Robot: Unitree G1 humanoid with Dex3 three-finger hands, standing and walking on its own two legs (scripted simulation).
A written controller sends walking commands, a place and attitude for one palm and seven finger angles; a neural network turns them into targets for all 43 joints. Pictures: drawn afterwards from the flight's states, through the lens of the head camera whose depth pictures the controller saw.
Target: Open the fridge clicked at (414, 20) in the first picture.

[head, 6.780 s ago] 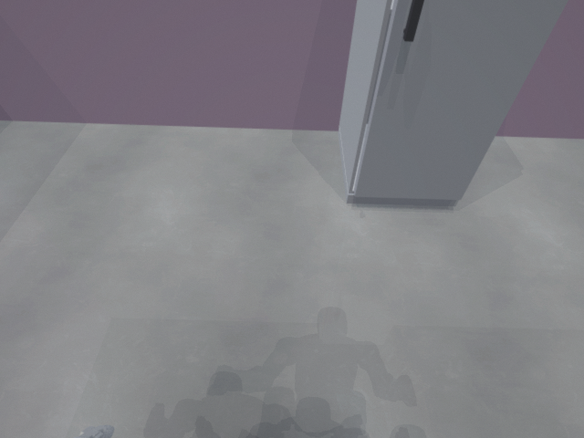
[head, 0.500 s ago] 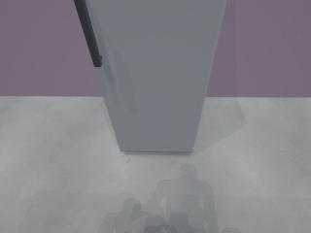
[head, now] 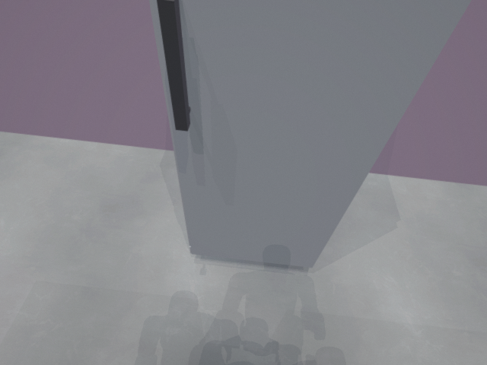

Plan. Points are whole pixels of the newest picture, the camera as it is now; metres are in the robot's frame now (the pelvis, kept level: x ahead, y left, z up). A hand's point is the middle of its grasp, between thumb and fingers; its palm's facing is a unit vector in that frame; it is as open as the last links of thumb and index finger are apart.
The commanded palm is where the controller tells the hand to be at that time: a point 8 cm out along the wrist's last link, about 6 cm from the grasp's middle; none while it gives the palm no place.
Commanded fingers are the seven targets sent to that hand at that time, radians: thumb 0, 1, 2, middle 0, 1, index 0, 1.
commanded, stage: take the last steps up to it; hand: left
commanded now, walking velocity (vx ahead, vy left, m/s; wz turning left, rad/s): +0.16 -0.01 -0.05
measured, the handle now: (179, 67) +0.57 +0.18 +0.18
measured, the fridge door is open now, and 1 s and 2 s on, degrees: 0 0 0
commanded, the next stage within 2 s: come to a stop and stand still in 0.06 s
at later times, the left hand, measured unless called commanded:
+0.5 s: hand (160, 334) +0.19 +0.17 -0.16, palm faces +0.01 -0.98 -0.22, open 7.3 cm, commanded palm none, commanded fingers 0.00 0.90 0.90 -0.20 -0.30 -0.20 -0.30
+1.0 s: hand out of the picture +0.07 +0.21 -0.17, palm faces -0.01 -0.98 -0.21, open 7.4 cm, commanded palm none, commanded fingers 0.00 0.90 0.90 -0.20 -0.30 -0.20 -0.30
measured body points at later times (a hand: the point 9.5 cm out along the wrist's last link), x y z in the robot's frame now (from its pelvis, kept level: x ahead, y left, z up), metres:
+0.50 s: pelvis +0.09 +0.00 +0.00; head +0.13 -0.01 +0.45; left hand +0.19 +0.22 -0.14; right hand +0.10 -0.22 -0.16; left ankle +0.05 +0.12 -0.69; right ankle +0.14 -0.11 -0.73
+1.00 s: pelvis +0.07 +0.02 +0.01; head +0.09 +0.03 +0.46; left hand +0.08 +0.26 -0.15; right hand +0.08 -0.21 -0.15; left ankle +0.08 +0.14 -0.73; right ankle +0.03 -0.10 -0.73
